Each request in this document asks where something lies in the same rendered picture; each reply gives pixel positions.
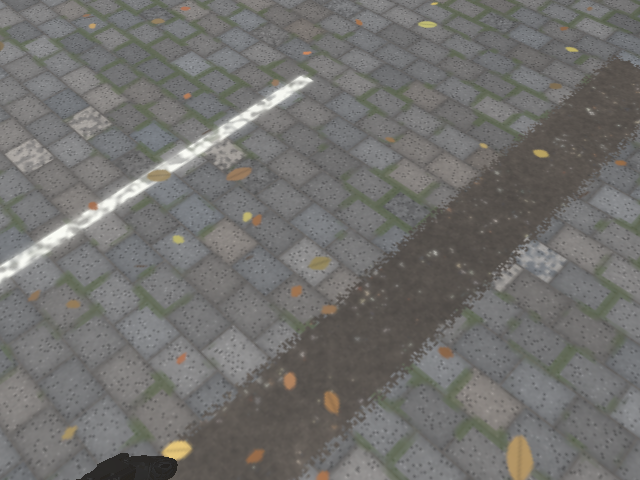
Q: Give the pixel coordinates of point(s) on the left robot hand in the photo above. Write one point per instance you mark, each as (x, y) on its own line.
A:
(123, 467)

